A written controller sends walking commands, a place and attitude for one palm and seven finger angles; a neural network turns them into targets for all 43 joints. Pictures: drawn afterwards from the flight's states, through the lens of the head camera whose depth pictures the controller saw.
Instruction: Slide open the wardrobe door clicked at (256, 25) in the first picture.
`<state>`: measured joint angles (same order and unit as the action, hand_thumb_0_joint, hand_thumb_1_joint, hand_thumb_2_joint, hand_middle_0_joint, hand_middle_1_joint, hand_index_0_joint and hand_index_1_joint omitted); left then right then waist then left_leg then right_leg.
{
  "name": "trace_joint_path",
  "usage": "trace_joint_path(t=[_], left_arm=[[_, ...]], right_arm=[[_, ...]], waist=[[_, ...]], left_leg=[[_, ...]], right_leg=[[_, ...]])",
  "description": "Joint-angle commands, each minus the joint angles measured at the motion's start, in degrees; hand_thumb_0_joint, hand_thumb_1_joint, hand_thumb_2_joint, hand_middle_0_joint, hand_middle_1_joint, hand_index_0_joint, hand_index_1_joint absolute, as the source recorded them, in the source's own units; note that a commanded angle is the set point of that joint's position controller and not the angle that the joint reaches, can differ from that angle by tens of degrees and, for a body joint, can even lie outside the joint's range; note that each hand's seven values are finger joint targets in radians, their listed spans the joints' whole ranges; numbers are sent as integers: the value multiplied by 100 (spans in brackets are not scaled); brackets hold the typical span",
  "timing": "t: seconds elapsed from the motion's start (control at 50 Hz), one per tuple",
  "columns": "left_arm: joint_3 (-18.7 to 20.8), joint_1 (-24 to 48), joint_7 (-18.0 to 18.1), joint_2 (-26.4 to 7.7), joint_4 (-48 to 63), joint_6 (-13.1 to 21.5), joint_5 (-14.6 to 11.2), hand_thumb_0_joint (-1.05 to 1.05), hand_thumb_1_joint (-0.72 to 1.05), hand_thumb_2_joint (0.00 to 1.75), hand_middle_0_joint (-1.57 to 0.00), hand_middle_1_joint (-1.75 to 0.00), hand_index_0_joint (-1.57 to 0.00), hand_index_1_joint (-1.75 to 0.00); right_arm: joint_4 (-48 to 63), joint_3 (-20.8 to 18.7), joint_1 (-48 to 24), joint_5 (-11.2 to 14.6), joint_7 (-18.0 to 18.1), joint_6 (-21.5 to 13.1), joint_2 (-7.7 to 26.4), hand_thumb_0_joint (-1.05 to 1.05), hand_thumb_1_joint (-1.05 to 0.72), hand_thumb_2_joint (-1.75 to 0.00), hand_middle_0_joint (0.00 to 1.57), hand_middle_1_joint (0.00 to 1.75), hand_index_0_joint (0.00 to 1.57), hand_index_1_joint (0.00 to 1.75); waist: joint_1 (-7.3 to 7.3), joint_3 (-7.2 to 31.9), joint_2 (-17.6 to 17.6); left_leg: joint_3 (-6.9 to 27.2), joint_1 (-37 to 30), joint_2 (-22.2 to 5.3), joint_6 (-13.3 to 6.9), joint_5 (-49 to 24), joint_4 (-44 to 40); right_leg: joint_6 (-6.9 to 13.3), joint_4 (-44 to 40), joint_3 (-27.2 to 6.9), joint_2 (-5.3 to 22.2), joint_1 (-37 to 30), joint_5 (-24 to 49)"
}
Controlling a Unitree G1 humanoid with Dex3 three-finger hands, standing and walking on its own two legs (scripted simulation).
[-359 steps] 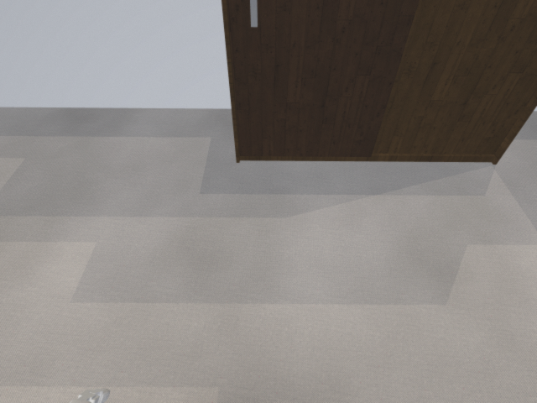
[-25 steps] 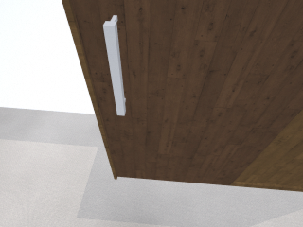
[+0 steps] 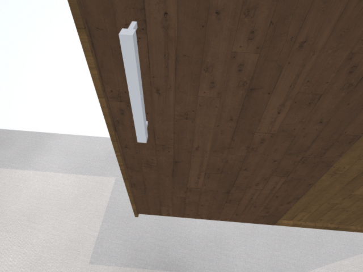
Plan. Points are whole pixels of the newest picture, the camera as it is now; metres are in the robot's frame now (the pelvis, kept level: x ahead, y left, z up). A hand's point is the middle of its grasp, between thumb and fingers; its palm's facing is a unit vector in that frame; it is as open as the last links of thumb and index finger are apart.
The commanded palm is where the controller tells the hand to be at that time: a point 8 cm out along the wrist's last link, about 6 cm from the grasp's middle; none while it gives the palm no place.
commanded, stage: raise the hand with hooked fingers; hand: left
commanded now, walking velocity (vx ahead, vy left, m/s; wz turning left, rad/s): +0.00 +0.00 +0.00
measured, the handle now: (138, 91) +0.49 +0.14 +0.14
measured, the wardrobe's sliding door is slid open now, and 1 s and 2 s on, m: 0.00 0.00 0.00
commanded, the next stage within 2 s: none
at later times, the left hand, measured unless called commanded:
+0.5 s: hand (96, 261) +0.15 +0.19 -0.03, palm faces -0.01 -1.00 +0.01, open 8.5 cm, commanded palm +0.13 +0.25 -0.02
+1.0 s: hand (74, 224) +0.20 +0.22 +0.04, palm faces +0.02 -1.00 -0.05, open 11.5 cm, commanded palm +0.16 +0.28 +0.05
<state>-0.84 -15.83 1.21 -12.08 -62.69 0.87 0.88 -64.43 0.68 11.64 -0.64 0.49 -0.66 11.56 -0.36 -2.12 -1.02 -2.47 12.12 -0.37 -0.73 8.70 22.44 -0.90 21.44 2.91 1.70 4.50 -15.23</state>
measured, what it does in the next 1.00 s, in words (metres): stands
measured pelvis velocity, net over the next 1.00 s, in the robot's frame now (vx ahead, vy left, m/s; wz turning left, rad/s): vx -0.02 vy -0.02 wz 0.01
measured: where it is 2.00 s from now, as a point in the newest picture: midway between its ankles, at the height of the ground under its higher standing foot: outside the picture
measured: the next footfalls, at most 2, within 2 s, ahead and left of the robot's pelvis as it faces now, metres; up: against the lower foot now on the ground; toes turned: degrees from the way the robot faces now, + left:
none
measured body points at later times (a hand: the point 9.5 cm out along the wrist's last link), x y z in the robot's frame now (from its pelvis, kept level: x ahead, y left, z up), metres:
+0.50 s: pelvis -0.04 -0.02 -0.08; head -0.02 -0.02 +0.37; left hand +0.14 +0.24 -0.03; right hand +0.18 -0.26 -0.11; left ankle +0.04 +0.11 -0.74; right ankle -0.04 -0.13 -0.74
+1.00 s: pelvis -0.02 -0.02 -0.04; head -0.01 -0.03 +0.41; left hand +0.19 +0.28 +0.05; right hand +0.13 -0.26 -0.12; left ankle +0.04 +0.11 -0.74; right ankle -0.04 -0.13 -0.74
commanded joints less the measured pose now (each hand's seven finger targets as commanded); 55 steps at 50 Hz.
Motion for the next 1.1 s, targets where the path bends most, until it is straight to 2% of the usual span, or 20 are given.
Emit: trace_joint_path(t=[0.0, 0.06, 0.08, 0.1, 0.12, 0.14, 0.16, 0.18, 0.2, 0.22, 0.28, 0.32, 0.36, 0.42, 0.5, 0.58, 0.7, 0.8, 0.92, 1.08], left_arm=[[157, -343, 52, -699, 200, 68, 6, 0, 90, 90, -20, -30, -20, -30], [153, -364, 53, -694, 171, 73, -3, 0, 90, 90, -20, -30, -20, -30], [58, -584, 311, -365, 90, 187, 96, 0, 90, 90, -20, -30, -20, -30], [1974, 3501, 264, -2823, 8584, 1104, -956, 0, 88, 89, -20, -32, -20, -32], [805, 1271, 392, -1520, 7799, 983, -634, 0, 85, 88, -20, -33, -20, -33], [461, -735, 380, -353, 6139, 346, -704, 0, 83, 87, -21, -34, -21, -34], [339, -229, 214, -224, 6806, 403, -906, 0, 81, 86, -21, -36, -21, -36], [751, 134, 48, -592, 6934, 669, -959, 0, 78, 85, -21, -37, -21, -37], [879, -332, -137, -475, 6109, 868, -967, 0, 76, 84, -21, -39, -21, -39], [967, -510, -400, -312, 5670, 1293, -1117, 0, 74, 83, -21, -40, -21, -40], [1194, -1749, -1548, -4, 4924, 2727, -1585, 0, 67, 80, -22, -45, -22, -45], [1606, -1516, -2466, -573, 5224, 3491, -1781, 0, 62, 78, -22, -48, -22, -48], [2060, -1605, -2798, -923, 5379, 3314, -1991, 0, 57, 76, -22, -51, -22, -51], [2125, -871, -2715, -990, 6453, 2630, -2405, 0, 50, 73, -23, -55, -23, -55], [2038, 338, -2055, -1456, 8301, 2578, -2050, 0, 41, 69, -24, -62, -24, -62], [1761, 572, -2098, -1307, 7937, 2632, -1927, 0, 32, 65, -24, -68, -24, -68], [2444, 166, -2690, -1722, 6804, 1829, -2248, 0, 18, 59, -25, -76, -25, -76], [2764, 80, -2658, -1771, 6823, 1558, -2444, 0, 6, 54, -26, -84, -26, -84], [2738, 310, -2625, -1763, 6885, 1596, -2429, 0, -8, 48, -27, -93, -27, -93], [2666, 954, -2493, -1909, 7356, 1459, -2318, 0, -27, 40, -28, -105, -28, -105]], right_arm=[[224, -126, 148, 23, 67, -96, 750, 0, -90, -90, 20, 30, 20, 30], [213, -128, 131, 21, 72, -107, 768, 0, -90, -90, 20, 30, 20, 30], [550, -101, 33, 35, 30, -169, 635, 0, -90, -90, 20, 30, 20, 30], [2282, -514, -247, 72, 453, -737, 1456, 0, -90, -90, 20, 30, 20, 30], [2211, -90, -45, 62, 575, -1363, 987, 0, -90, -90, 20, 30, 20, 30], [2101, -62, 224, 154, 390, -1641, 703, 0, -90, -90, 20, 30, 20, 30], [2347, -146, 77, 248, 330, -1698, 898, 0, -90, -90, 20, 30, 20, 30], [2575, -301, -60, 225, 318, -1791, 1106, 0, -90, -90, 20, 30, 20, 30], [2661, -301, -101, 142, 311, -1817, 1038, 0, -90, -90, 20, 30, 20, 30], [2708, -381, -36, 91, 218, -1829, 1081, 0, -90, -90, 20, 30, 20, 30], [3154, -491, -517, -7, -16, -1880, 1020, 0, -90, -90, 20, 30, 20, 30], [3501, -521, -604, 37, -173, -1923, 1095, 0, -90, -90, 20, 30, 20, 30], [3979, -560, -734, 143, -144, -1890, 1096, 0, -90, -90, 20, 30, 20, 30], [4430, -490, -750, 290, 24, -1756, 1070, 0, -90, -90, 20, 30, 20, 30], [4310, -371, -303, 228, 302, -1738, 989, 0, -90, -90, 20, 30, 20, 30], [3856, -235, -157, 231, 514, -1910, 975, 0, -90, -90, 20, 30, 20, 30], [3653, -183, -323, 272, 581, -2069, 988, 0, -90, -90, 20, 30, 20, 30], [3679, -186, -360, 249, 506, -2134, 937, 0, -90, -90, 20, 30, 20, 30], [3671, -222, -207, 259, 449, -2191, 1035, 0, -90, -90, 20, 30, 20, 30], [3659, -161, -177, 303, 531, -2254, 1099, 0, -90, -90, 20, 30, 20, 30]], waist=[[-21, -32, 59], [-20, 48, 92], [-12, -210, 320], [326, 1685, 2033], [-96, 2466, 2357], [-22, 1885, 831], [130, 1059, 125], [210, 733, -133], [309, -78, -625], [289, -107, -963], [-241, 478, -861], [-367, 1155, 445], [-509, 1655, -66], [-354, 1478, 9], [59, 1437, 554], [293, 1101, 591], [-81, 1457, 545], [-233, 1540, 136], [-149, 1375, 43], [-134, 1417, 657]], left_leg=[[586, -283, -594, -76, -547, -366], [566, -359, -592, -75, -640, -344], [357, -102, -601, 43, -1376, 791], [374, -1764, 82, 199, -1665, 482], [257, -2318, -221, 306, -3077, 218], [257, -1796, -327, 149, -2880, 107], [398, -1034, -270, 2, -1810, 228], [433, -374, -166, -37, -727, 442], [493, 285, -64, -83, -65, 607], [521, 763, -28, -35, 396, 886], [392, 1975, 29, 110, 1056, 1893], [254, 2182, 93, 154, 878, 2516], [173, 2466, 84, 55, 1048, 2754], [204, 2673, 90, 2, 1873, 2741], [391, 2263, -77, -109, 1676, 2846], [479, 2116, -115, -141, 1303, 2917], [464, 1906, -41, -106, 662, 2615], [463, 1631, -35, -87, 251, 2347], [378, 1334, -24, -100, 146, 2061], [406, 536, -44, -102, 124, 1527]], right_leg=[[176, -491, -437, 535, 469, 553], [169, -477, -430, 552, 454, 615], [142, -320, -720, 684, 769, 2031], [164, 37, -292, 209, 608, 2920], [382, 647, 147, 88, 384, 1754], [287, 974, 308, -156, 875, 785], [196, 816, 369, -198, 1274, 502], [186, 646, 371, -181, 1523, 413], [183, 594, 432, -213, 1958, 198], [165, 804, 448, -251, 2460, -191], [235, 1936, 357, -242, 3291, -961], [376, 2584, 75, -142, 3348, -660], [314, 2747, -73, -126, 3354, -975], [194, 2235, -446, -94, 3492, -2324], [217, 2172, -545, -212, 3562, -2020], [206, 2098, -443, -250, 3556, -1375], [140, 1788, -552, -156, 2635, -542], [22, 1657, -513, -99, 2209, 190], [24, 1571, -322, -158, 2208, 420], [138, 1413, 31, -268, 2047, 379]])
